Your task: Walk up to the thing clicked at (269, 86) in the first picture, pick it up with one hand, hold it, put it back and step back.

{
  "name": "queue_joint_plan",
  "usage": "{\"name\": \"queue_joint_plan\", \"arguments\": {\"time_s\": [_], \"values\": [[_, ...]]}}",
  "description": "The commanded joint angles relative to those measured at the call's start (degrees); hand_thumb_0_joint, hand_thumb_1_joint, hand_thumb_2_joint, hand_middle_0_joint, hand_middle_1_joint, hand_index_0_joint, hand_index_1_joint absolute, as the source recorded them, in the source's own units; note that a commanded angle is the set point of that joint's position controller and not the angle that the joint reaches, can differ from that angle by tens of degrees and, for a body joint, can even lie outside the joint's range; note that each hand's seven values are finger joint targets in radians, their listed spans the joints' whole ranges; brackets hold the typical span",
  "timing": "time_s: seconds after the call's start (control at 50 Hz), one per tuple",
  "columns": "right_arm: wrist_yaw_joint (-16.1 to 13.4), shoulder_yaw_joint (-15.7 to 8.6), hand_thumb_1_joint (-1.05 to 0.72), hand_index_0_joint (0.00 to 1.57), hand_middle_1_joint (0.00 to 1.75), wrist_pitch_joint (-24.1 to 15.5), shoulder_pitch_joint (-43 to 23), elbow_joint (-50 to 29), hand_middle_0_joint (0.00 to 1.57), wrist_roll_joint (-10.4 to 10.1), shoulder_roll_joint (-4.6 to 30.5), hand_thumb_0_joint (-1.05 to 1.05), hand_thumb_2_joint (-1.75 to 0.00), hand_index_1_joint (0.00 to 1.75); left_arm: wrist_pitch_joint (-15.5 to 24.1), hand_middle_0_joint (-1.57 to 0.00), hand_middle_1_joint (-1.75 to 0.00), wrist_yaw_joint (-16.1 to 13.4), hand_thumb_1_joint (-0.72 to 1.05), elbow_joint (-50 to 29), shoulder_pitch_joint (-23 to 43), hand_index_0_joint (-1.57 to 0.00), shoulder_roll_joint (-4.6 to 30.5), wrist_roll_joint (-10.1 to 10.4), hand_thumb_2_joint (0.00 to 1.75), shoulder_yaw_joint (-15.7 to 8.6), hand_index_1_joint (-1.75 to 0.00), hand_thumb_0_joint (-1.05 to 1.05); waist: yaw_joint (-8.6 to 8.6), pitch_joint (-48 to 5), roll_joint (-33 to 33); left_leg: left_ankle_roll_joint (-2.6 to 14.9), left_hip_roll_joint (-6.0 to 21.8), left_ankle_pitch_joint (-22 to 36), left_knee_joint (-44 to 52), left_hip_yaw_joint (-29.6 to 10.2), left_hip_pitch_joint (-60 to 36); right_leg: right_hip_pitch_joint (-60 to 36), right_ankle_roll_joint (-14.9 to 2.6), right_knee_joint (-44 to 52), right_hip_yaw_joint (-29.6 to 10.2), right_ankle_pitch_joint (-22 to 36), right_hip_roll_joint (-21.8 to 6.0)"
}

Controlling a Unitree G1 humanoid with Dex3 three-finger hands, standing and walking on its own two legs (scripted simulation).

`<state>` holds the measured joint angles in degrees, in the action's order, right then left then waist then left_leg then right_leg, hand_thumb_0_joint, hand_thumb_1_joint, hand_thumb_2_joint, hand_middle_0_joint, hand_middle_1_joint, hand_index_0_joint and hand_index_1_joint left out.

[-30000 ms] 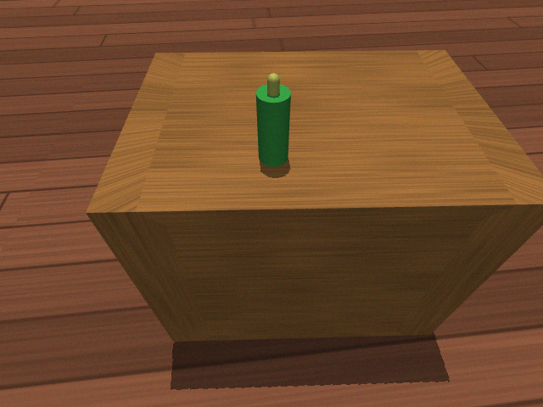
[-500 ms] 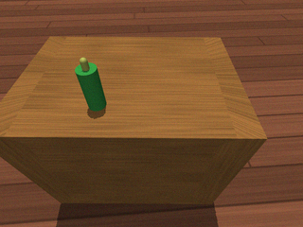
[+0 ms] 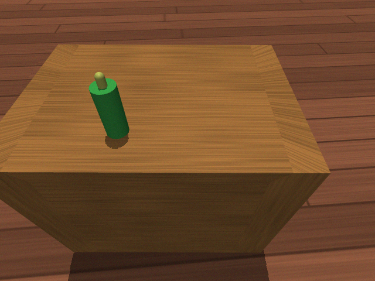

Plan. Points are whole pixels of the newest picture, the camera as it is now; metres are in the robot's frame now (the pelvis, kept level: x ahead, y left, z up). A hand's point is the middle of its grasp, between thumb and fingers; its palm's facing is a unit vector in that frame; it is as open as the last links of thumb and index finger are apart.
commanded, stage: stand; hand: left
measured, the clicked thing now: (109, 105) +0.52 +0.22 +0.07
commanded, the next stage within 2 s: step back in 0.04 s
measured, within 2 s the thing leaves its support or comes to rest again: neither
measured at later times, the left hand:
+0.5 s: hand out of the picture +0.09 +0.31 -0.18, palm faces -0.05 -0.93 -0.37, open 7.3 cm
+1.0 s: hand out of the picture -0.01 +0.29 -0.14, palm faces -0.06 -0.91 -0.41, open 7.3 cm
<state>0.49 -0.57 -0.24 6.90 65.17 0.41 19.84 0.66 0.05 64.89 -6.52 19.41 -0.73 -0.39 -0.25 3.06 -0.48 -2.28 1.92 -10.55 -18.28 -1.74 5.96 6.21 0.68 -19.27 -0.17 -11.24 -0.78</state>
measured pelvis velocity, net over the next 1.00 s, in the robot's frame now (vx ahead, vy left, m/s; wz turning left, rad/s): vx -0.15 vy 0.04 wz -0.05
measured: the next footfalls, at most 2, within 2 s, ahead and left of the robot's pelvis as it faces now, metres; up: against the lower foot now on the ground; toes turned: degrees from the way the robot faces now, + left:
right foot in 0.74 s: -0.07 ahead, -0.07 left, +0.00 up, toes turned +0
left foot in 1.12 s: -0.16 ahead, +0.17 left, +0.00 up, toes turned -3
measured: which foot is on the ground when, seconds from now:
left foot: down 0.00-0.78, up 0.80-1.00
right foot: down 0.00-0.34, up 0.36-0.72, down 0.74-1.00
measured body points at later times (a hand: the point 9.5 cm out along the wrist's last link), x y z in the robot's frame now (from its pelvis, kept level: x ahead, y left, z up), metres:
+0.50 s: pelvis -0.06 +0.05 -0.02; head +0.02 +0.08 +0.42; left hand +0.09 +0.36 -0.16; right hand -0.01 -0.27 -0.13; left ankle -0.06 +0.14 -0.75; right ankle -0.07 -0.09 -0.68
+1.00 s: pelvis -0.15 +0.04 -0.02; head -0.09 +0.02 +0.43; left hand -0.01 +0.34 -0.12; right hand -0.07 -0.28 -0.15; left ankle -0.20 +0.19 -0.68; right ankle -0.11 -0.06 -0.75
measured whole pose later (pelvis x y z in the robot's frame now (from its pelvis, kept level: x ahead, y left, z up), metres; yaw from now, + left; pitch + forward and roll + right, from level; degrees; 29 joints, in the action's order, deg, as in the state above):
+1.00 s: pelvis -0.15 +0.04 -0.02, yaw -3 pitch -1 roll +1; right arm -1.4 -2.5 2.4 8.2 51.2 -0.7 23.6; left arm -2.3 -0.6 45.7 -6.3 19.2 -2.0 -3.6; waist 0.5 9.4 -1.8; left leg -1.5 -6.0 -29.5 -61.9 -8.5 22.4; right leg 18.8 -1.7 -32.4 -2.3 -13.0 0.9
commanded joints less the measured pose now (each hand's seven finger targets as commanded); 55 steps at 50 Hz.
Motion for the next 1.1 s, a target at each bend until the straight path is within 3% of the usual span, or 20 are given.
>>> {"name": "queue_joint_plan", "arguments": {"time_s": [0.0,0.04,0.1,0.2,0.26,0.28,0.3,0.32,0.36,0.48,0.56,0.64,0.7,0.72,0.74,0.76,0.78,0.86,1.0,1.08], "values": [[-1.1,-1.9,-0.90,0.20,0.30,-1.3,-1.7,-3.3,0.20,0.1,12.0,0.00,-0.90,0.30,1.3,-0.20,-0.30,-0.7,0.90,-3.2,1.9,-0.20,12.8,0.3,0.90,-2.3,-0.30,0.00,0.21,-4.8,0.8,2.75,5.5,10.3,1.8,-3.0,-1.4,-1.3,-1.67,2.5,-4.4,11.5,-6.5],[-1.1,-3.1,-0.90,0.20,0.30,0.1,-3.0,-5.1,0.20,-0.5,14.0,0.00,-0.90,0.30,0.3,-0.20,-0.30,-1.3,0.90,-5.2,0.7,-0.20,16.5,1.4,0.90,-5.1,-0.30,0.00,0.60,-0.5,1.2,4.54,3.7,20.3,-7.3,-2.2,3.0,2.5,-3.08,-3.6,-4.7,24.8,-5.9],[-1.1,-3.3,-0.90,0.20,0.30,0.7,-1.0,-6.5,0.20,-0.9,12.8,0.00,-0.90,0.30,-0.3,-0.20,-0.30,-1.5,0.90,-7.5,1.0,-0.20,16.6,1.3,0.90,-5.8,-0.30,0.00,0.02,-5.1,4.1,4.42,0.9,15.9,-14.8,0.0,3.6,1.8,-7.04,-3.9,-7.3,28.2,-9.1],[-0.7,-4.6,-0.90,0.20,0.30,2.7,2.8,-9.0,0.20,-0.1,12.6,0.00,-0.90,0.30,-1.0,-0.20,-0.30,-1.6,0.90,-13.2,5.4,-0.20,18.3,-0.7,0.90,-6.4,-0.30,0.00,-0.63,-6.6,11.9,5.11,-3.5,-21.3,-33.9,-1.4,8.3,8.2,-16.08,-4.4,-14.6,26.7,-19.0],[-0.4,-5.3,-0.90,0.20,0.30,2.1,6.4,-9.3,0.20,-0.6,13.1,0.00,-0.90,0.30,-1.6,-0.20,-0.30,-1.6,0.90,-16.0,9.7,-0.20,16.8,-0.7,0.90,-5.7,-0.30,0.00,-3.02,-7.0,11.7,5.55,-2.4,-11.4,-24.3,-0.8,5.7,10.3,-11.27,-11.3,-9.4,24.3,-14.3],[-0.7,-5.5,-0.90,0.20,0.30,1.6,7.0,-9.5,0.20,-0.4,13.6,0.00,-0.90,0.30,-2.1,-0.20,-0.30,-1.6,0.90,-16.6,9.7,-0.20,16.0,-0.4,0.90,-5.4,-0.30,0.00,-3.56,-7.0,7.6,5.38,-0.4,4.9,-15.5,-1.1,5.4,9.7,-8.26,-15.8,-6.8,19.5,-10.2],[-1.0,-6.2,-0.90,0.20,0.30,1.3,5.7,-10.4,0.20,0.5,16.7,0.00,-0.90,0.30,-2.5,-0.20,-0.30,-1.7,0.90,-17.6,8.9,-0.20,13.7,0.4,0.90,-5.0,-0.30,0.00,-3.20,-5.0,-4.4,7.01,6.4,19.9,-6.5,-10.8,6.6,12.7,-4.30,-25.6,-3.6,9.2,-1.9],[-1.1,-7.1,-0.90,0.20,0.30,0.9,5.1,-10.9,0.20,1.0,20.2,0.00,-0.90,0.30,-2.8,-0.20,-0.30,-2.1,0.90,-18.0,8.3,-0.20,11.7,0.5,0.90,-4.7,-0.30,0.00,-3.00,-3.5,-12.1,10.15,12.9,32.3,-2.7,-22.1,0.4,22.4,-2.53,-33.7,-3.5,-13.1,6.8],[-1.6,-6.7,-0.90,0.20,0.30,0.5,4.9,-11.9,0.20,1.3,18.6,0.00,-0.90,0.30,-3.7,-0.20,-0.30,-2.5,0.90,-17.1,2.9,-0.20,11.8,0.2,0.90,-4.7,-0.30,0.00,-0.62,-5.3,-4.1,13.10,15.3,42.6,-7.0,-18.7,-1.0,22.5,-3.00,-42.3,-9.6,-25.0,6.8],[-3.0,-6.0,-0.90,0.20,0.30,0.2,-0.5,-16.2,0.20,1.2,15.0,0.00,-0.90,0.30,-3.3,-0.20,-0.30,-2.4,0.90,-16.6,-0.2,-0.20,13.4,0.2,0.90,-5.5,-0.30,0.00,0.76,-6.2,-8.4,13.76,11.4,37.4,-10.4,-11.8,-6.3,24.8,-1.17,-46.9,-10.7,-16.8,6.3],[-3.2,-6.4,-0.90,0.20,0.30,0.4,4.1,-16.3,0.20,0.6,14.8,0.00,-0.90,0.30,-2.5,-0.20,-0.30,-1.8,0.90,-19.2,2.0,-0.20,12.7,-0.3,0.90,-5.7,-0.30,0.00,-2.07,-5.6,-5.6,14.58,11.4,35.3,-11.0,-11.3,-8.7,23.1,0.24,-36.1,-8.1,-16.0,5.5],[-2.8,-6.3,-0.90,0.20,0.30,0.8,2.8,-17.7,0.20,0.4,15.9,0.00,-0.90,0.30,-2.0,-0.20,-0.30,-1.3,0.90,-19.4,-0.6,-0.20,12.1,-0.4,0.90,-6.2,-0.30,0.00,-1.49,-7.5,-7.1,13.92,11.2,29.5,-13.0,-9.5,-5.8,15.6,-0.81,-22.3,-3.4,-14.0,2.9],[-2.5,-6.0,-0.90,0.20,0.30,1.4,-0.5,-18.6,0.20,-0.1,15.8,0.00,-0.90,0.30,-1.5,-0.20,-0.30,-1.3,0.90,-17.1,-5.9,-0.20,11.5,-0.9,0.90,-6.6,-0.30,0.00,1.29,-8.6,-4.8,11.21,9.4,20.8,-17.6,-7.8,2.5,3.8,-2.66,-5.8,-2.1,0.6,2.5],[-2.3,-5.5,-0.90,0.20,0.30,1.4,-0.6,-18.9,0.20,-0.5,14.3,0.00,-0.90,0.30,-1.1,-0.20,-0.30,-1.4,0.90,-17.5,-5.6,-0.20,13.8,-1.4,0.90,-7.1,-0.30,0.00,1.16,-9.1,-0.2,8.56,6.3,12.4,-20.0,-6.2,8.1,-0.3,-4.13,-5.8,-8.3,10.6,-1.2],[-2.1,-4.8,-0.90,0.20,0.30,1.5,-0.9,-19.5,0.20,-1.0,12.7,0.00,-0.90,0.30,-1.0,-0.20,-0.30,-1.3,0.90,-18.3,-4.7,-0.20,17.0,-1.5,0.90,-7.9,-0.30,0.00,1.15,-7.5,8.1,5.19,-0.4,0.6,-26.6,-3.3,15.9,-1.5,-8.63,-4.2,-19.5,16.8,-9.0],[-2.6,-4.7,-0.90,0.20,0.30,2.0,-1.1,-19.3,0.20,-0.7,11.6,0.00,-0.90,0.30,-1.3,-0.20,-0.30,-1.1,0.90,-19.5,-1.4,-0.20,19.6,-0.6,0.90,-8.2,-0.30,0.00,2.01,-3.7,15.2,3.25,-7.6,-24.4,-38.9,-0.3,18.3,6.1,-17.70,-0.2,-28.0,20.7,-19.2],[-3.0,-5.4,-0.90,0.20,0.30,2.6,-0.2,-18.3,0.20,-0.2,13.2,0.00,-0.90,0.30,-1.0,-0.20,-0.30,-1.2,0.90,-21.2,0.4,-0.20,20.4,-1.2,0.90,-8.2,-0.30,0.00,2.13,-0.7,14.3,2.41,-6.8,-28.0,-48.3,-5.6,15.6,14.0,-20.62,0.3,-32.6,20.2,-22.2],[-2.5,-4.7,-0.90,0.20,0.30,2.0,4.5,-15.9,0.20,-0.8,13.3,0.00,-0.90,0.30,-1.3,-0.20,-0.30,-1.6,0.90,-22.8,3.5,-0.20,13.9,-0.7,0.90,-7.3,-0.30,0.00,-0.65,-2.6,6.6,1.85,-9.8,-19.5,-50.9,-7.8,19.3,6.8,-12.57,-5.0,-13.9,24.4,-10.3],[-3.0,-4.0,-0.90,0.20,0.30,0.9,4.0,-18.4,0.20,-0.3,12.2,0.00,-0.90,0.30,-2.2,-0.20,-0.30,-1.8,0.90,-24.0,-2.9,-0.20,13.9,-1.2,0.90,-7.5,-0.30,0.00,3.23,-8.6,11.9,0.31,-4.7,-20.5,-29.1,-2.6,21.4,-9.3,-13.95,-10.2,-14.1,29.8,-12.2],[-2.4,-5.0,-0.90,0.20,0.30,0.3,9.6,-16.0,0.20,0.8,12.4,0.00,-0.90,0.30,-3.3,-0.20,-0.30,-1.2,0.90,-25.3,0.9,-0.20,15.4,-0.2,0.90,-7.0,-0.30,0.00,-0.72,-8.9,11.0,2.84,-3.6,-2.8,-5.5,1.6,6.9,0.2,-9.48,-15.5,-11.5,21.1,-10.0]]}}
